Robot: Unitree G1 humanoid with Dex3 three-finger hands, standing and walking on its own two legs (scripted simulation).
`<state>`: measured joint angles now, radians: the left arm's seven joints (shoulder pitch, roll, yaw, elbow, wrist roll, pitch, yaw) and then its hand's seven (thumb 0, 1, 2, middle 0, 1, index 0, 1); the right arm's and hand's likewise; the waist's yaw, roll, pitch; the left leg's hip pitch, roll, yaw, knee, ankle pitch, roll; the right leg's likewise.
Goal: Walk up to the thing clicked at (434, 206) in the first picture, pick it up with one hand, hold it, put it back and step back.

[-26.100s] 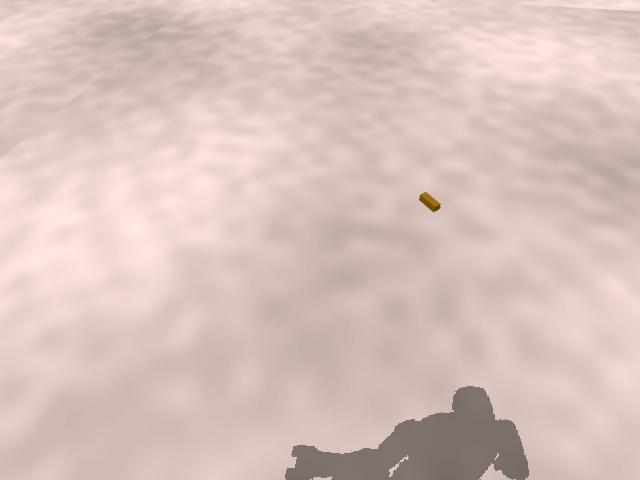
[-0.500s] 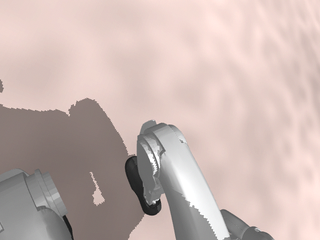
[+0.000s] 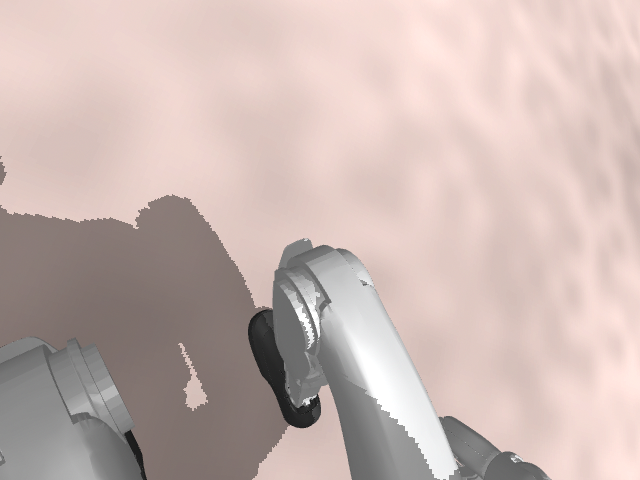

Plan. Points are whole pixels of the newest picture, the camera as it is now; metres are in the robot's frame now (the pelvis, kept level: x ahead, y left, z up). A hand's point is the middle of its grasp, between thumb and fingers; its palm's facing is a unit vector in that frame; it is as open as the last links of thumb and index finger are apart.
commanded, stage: close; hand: left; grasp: from above
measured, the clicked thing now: out of the picture +0.46 +0.33 -0.29
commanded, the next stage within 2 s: settle in 0.30 s
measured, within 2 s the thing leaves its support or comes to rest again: leaves its support in 0.68 s
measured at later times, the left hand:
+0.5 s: hand out of the picture +0.44 +0.32 -0.25, palm faces -0.42 -0.16 -0.89, open 6.4 cm
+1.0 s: hand out of the picture +0.44 +0.34 -0.18, palm faces -0.40 -0.13 -0.91, open 6.4 cm
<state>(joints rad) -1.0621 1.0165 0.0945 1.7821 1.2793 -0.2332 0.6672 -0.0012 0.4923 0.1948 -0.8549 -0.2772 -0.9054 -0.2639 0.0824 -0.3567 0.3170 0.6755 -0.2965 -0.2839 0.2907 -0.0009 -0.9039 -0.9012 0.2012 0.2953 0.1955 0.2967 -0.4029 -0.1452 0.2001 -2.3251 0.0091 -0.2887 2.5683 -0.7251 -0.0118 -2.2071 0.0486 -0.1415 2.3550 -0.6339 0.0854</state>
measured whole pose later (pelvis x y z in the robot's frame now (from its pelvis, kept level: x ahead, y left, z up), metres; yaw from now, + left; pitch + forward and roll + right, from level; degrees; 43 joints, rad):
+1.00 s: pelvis +0.01 +0.00 +0.01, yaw +3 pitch +32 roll -13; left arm -0.96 0.81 0.07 1.48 1.22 -0.14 0.45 -0.01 0.51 0.00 -1.08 -0.02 -1.12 0.00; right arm 0.16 -0.33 0.15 0.71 -0.19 -0.18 0.29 0.00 -0.92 -0.90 0.20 0.30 0.20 0.30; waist -0.30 -0.02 0.01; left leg -2.35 0.00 -0.22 2.49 -0.72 -0.01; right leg -2.25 0.02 -0.09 2.34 -0.66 0.06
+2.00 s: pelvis -0.01 -0.01 +0.10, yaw +10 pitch +34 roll -7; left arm -0.74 0.64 -0.01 1.00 1.09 -0.13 0.11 -0.01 0.51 0.06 -1.03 -0.12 -1.05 -0.10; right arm 0.19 -0.29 -0.01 0.66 -0.04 0.02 0.10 0.00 -0.92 -0.90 0.20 0.30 0.20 0.30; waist -0.14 0.05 -0.15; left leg -2.11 0.00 -0.11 2.17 -0.65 0.00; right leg -2.05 -0.02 -0.02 2.08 -0.63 0.06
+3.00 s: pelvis +0.05 -0.01 +0.40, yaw +13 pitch +13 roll -1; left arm -0.34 0.40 -0.17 0.80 1.01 0.00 0.13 -0.01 0.51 0.07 -1.03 -0.11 -1.05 -0.10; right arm 0.24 -0.24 -0.04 0.73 0.03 -0.02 -0.06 0.01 -0.91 -0.90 0.20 0.30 0.20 0.30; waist -0.06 0.04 -0.11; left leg -0.84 0.05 -0.01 1.06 -0.44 -0.02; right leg -0.83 -0.02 0.00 1.02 -0.42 0.03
